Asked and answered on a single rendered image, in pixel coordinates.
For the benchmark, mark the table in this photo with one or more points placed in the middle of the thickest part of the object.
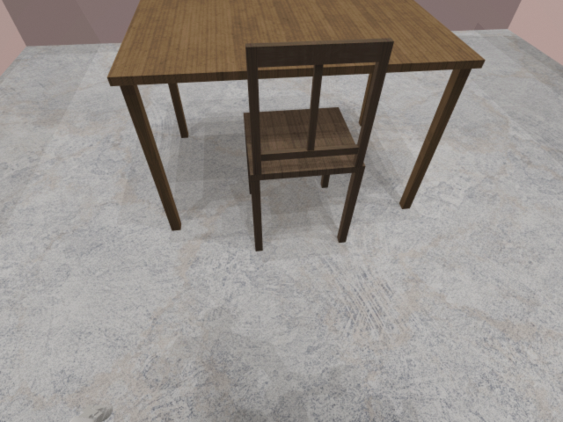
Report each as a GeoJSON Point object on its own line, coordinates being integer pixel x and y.
{"type": "Point", "coordinates": [187, 41]}

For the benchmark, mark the chair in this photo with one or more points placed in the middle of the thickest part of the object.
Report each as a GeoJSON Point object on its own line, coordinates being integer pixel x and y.
{"type": "Point", "coordinates": [315, 141]}

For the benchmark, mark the robot left hand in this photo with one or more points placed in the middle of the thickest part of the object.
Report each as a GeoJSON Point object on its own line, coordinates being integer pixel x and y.
{"type": "Point", "coordinates": [92, 413]}

